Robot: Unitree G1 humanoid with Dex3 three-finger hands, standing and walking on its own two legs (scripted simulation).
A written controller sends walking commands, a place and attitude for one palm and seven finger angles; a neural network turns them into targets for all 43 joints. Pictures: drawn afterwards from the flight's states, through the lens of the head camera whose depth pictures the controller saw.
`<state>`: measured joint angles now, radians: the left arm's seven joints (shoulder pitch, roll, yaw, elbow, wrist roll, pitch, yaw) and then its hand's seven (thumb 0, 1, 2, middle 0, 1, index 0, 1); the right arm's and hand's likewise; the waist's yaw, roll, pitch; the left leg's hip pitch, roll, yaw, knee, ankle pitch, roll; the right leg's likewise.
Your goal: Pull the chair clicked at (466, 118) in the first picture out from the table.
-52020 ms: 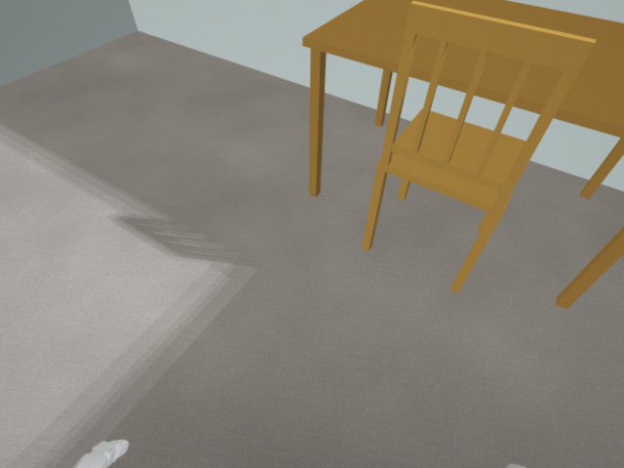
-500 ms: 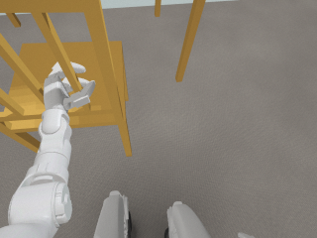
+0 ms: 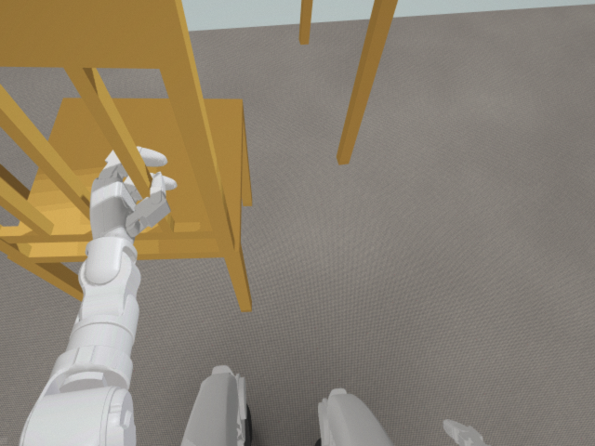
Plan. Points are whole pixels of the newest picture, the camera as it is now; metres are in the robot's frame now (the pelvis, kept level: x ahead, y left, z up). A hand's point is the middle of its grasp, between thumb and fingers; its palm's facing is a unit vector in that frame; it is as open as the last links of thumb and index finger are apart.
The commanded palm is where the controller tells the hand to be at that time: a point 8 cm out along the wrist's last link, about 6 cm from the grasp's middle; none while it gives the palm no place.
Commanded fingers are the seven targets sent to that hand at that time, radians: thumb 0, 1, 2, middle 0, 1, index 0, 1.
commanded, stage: hook a spindle and tug to test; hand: left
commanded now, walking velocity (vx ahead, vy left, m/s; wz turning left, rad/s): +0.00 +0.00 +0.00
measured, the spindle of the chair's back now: (57, 170) +0.46 +0.30 +0.06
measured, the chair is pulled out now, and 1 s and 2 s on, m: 0.31 0.45 0.49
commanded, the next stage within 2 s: step backward, pulling the chair out in 0.20 s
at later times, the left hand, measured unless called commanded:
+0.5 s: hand (157, 220) +0.39 +0.17 +0.04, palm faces +0.16 -0.98 -0.08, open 5.1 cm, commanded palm +0.38 +0.22 +0.04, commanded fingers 0.00 0.90 0.90 -0.50 -1.45 -0.50 -1.45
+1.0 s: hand (184, 286) +0.31 +0.13 +0.04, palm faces +0.00 -0.99 -0.16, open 4.9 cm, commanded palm +0.31 +0.18 +0.05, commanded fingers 0.00 0.90 0.90 -0.50 -1.45 -0.50 -1.45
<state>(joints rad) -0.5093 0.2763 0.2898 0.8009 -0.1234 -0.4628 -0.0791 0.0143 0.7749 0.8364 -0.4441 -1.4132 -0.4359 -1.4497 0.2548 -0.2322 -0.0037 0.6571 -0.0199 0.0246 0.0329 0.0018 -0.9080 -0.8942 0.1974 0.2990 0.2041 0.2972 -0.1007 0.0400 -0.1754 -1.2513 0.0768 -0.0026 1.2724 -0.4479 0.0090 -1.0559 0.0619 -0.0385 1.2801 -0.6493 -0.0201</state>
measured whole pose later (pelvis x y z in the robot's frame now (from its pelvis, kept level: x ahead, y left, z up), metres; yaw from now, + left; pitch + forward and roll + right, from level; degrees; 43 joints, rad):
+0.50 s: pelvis +0.00 +0.01 +0.07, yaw +1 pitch +14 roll -2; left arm -0.42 0.22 0.15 0.80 -0.12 -0.19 0.07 0.03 0.78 0.83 -0.33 -1.15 -0.44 -1.45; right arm 0.26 -0.21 0.04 0.59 0.06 0.14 -0.06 0.00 -0.91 -0.89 0.20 0.30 0.20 0.30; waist -0.07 0.03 -0.06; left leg -0.85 0.05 0.02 0.94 -0.33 0.02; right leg -0.67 0.04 -0.01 0.94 -0.51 0.00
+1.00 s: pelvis -0.05 +0.00 +0.10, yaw +0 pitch +4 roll -3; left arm -0.50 0.18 0.03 1.08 -0.09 -0.20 0.05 0.04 0.76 0.83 -0.34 -1.19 -0.50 -1.45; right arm 0.22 -0.23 0.00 0.72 0.05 0.06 -0.10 0.00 -0.91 -0.89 0.20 0.30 0.21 0.30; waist -0.06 0.08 0.10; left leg -0.57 0.08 0.04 0.61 -0.11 0.02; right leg -0.43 0.07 0.00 0.64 -0.28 -0.01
